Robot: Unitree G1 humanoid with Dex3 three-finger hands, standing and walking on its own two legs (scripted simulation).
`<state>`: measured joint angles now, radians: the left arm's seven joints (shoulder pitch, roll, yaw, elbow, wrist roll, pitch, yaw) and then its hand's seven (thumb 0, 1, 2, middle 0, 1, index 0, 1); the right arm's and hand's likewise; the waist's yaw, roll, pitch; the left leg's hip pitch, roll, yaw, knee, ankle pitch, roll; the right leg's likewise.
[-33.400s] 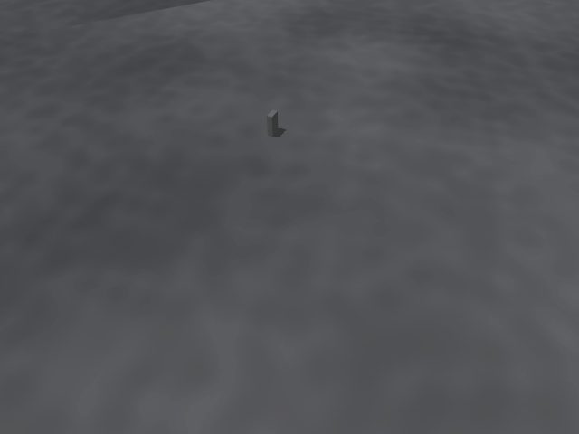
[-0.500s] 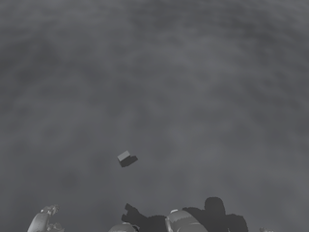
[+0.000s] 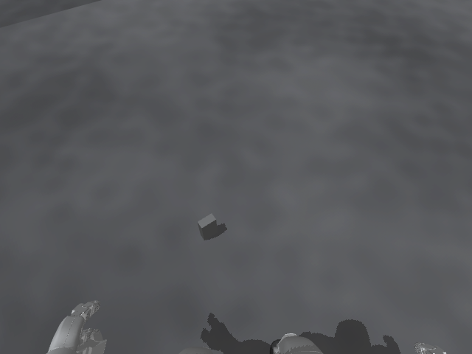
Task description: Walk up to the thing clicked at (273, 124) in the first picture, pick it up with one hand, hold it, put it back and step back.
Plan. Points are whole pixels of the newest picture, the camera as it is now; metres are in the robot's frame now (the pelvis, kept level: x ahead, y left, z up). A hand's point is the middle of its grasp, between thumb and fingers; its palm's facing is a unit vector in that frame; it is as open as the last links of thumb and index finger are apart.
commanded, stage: step back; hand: left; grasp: from the side
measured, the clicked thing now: (207, 227) +0.62 +0.13 -0.69
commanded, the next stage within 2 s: none
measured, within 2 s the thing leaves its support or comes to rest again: neither
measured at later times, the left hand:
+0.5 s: hand out of the picture -0.06 +0.26 -0.16, palm faces -0.11 -0.92 -0.37, open 7.4 cm
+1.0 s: hand out of the picture -0.16 +0.22 -0.15, palm faces +0.00 -0.94 -0.34, open 7.4 cm
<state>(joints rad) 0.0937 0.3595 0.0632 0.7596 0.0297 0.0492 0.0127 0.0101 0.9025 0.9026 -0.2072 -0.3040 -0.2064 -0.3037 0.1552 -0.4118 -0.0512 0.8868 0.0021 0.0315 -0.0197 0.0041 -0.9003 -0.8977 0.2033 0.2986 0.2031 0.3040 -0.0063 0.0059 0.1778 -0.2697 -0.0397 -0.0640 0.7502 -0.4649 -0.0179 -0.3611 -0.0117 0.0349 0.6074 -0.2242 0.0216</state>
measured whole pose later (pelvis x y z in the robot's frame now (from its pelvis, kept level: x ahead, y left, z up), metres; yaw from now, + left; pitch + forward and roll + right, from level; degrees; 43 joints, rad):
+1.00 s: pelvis -0.32 -0.03 +0.00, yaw +2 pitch -3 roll +0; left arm 0.08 0.38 0.08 0.74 0.03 0.11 0.00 0.01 0.91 0.90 -0.20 -0.30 -0.20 -0.30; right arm 0.26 -0.35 -0.04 0.88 -0.04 0.02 -0.01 0.01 -0.90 -0.90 0.21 0.30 0.21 0.30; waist -0.03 -0.06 0.19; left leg -0.28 -0.02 -0.02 0.69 -0.35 0.02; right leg -0.48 0.02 0.03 0.98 -0.51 -0.01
